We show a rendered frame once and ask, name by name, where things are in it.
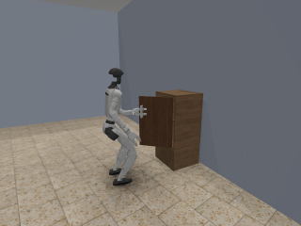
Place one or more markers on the robot head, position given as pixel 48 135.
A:
pixel 117 73

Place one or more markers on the right robot hand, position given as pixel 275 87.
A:
pixel 132 135

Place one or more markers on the robot left forearm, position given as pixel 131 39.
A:
pixel 125 112

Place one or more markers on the robot right forearm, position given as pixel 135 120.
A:
pixel 115 116

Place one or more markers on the robot right thigh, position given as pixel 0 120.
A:
pixel 122 139

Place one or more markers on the robot right upper arm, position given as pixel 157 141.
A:
pixel 116 95

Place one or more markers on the left robot hand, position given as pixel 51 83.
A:
pixel 137 111

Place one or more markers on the cupboard door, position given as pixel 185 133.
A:
pixel 155 128

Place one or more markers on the handle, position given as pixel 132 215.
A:
pixel 141 111

